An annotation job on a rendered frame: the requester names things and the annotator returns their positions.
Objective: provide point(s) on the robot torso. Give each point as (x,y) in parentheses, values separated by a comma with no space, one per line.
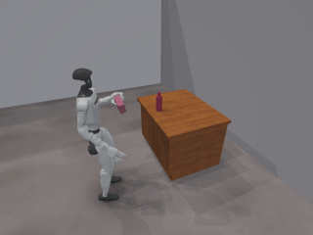
(93,115)

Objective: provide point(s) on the robot right forearm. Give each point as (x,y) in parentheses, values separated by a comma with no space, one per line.
(89,136)

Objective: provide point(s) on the sponge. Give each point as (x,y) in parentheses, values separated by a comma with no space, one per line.
(120,104)

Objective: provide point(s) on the robot left shin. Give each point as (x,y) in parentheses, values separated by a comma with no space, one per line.
(113,164)

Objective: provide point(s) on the table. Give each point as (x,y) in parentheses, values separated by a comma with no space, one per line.
(187,135)

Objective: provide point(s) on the right robot upper arm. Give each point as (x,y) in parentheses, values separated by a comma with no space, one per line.
(82,108)

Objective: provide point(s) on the robot right hand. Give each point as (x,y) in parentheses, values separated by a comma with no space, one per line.
(112,151)

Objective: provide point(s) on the robot left forearm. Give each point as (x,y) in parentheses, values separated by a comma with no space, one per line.
(104,101)

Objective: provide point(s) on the robot left hand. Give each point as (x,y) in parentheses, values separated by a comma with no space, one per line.
(115,94)

